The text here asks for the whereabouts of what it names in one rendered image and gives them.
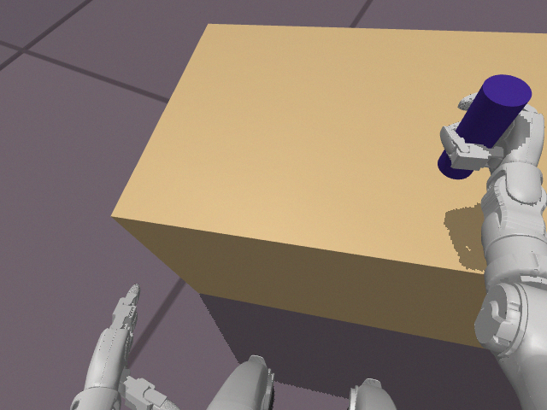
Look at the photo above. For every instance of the left robot hand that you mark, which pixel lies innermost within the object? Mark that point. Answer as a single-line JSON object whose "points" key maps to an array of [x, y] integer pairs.
{"points": [[108, 367]]}

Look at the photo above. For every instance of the right robot hand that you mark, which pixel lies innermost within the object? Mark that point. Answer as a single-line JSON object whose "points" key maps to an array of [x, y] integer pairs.
{"points": [[523, 141]]}

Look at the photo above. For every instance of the left robot arm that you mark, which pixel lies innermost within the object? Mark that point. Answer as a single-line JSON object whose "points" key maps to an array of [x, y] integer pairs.
{"points": [[98, 398]]}

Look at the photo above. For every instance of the can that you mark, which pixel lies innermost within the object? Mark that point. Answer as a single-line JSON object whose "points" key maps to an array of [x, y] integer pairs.
{"points": [[498, 102]]}

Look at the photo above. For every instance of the right robot arm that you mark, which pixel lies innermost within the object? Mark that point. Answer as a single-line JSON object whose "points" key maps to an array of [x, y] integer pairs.
{"points": [[512, 322]]}

